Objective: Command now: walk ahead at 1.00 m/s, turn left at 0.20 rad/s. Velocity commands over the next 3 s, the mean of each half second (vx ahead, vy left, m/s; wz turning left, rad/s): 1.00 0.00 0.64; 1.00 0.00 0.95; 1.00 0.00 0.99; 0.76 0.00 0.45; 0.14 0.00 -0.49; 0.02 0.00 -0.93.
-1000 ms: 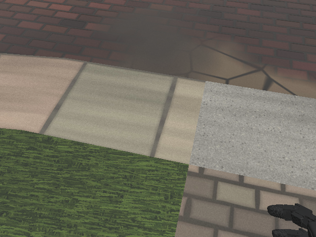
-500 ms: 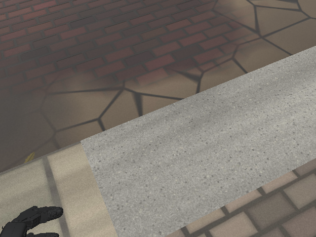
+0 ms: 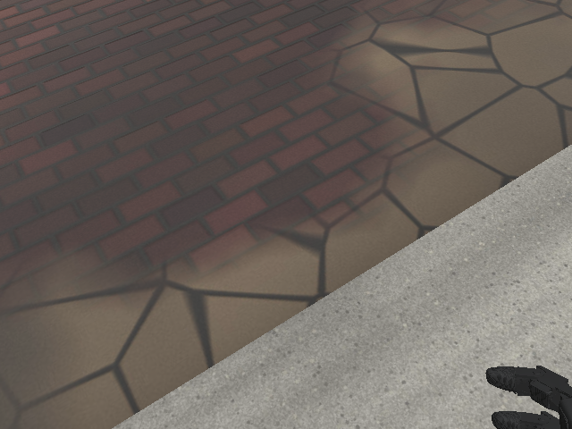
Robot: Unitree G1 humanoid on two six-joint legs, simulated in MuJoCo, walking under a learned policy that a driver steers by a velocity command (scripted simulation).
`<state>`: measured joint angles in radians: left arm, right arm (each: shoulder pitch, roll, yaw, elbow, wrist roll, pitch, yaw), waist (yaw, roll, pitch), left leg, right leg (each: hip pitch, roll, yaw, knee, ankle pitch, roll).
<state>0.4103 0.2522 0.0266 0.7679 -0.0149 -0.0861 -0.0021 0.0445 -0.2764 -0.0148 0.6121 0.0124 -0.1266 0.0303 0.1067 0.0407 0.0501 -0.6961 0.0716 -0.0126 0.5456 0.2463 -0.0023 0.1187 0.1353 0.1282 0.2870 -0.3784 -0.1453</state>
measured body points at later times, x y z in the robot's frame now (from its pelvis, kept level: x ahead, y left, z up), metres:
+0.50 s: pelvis +0.50 +0.07 -0.01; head +0.51 +0.07 +0.44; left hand +0.70 +0.36 -0.03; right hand +0.54 -0.20 -0.13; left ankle +0.30 +0.11 -0.73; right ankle +0.75 -0.02 -0.70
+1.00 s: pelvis +0.89 +0.28 -0.14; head +0.89 +0.29 +0.31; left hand +0.64 +0.42 -0.27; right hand +1.23 +0.30 -0.19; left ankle +0.96 +0.39 -0.87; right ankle +0.79 +0.00 -0.66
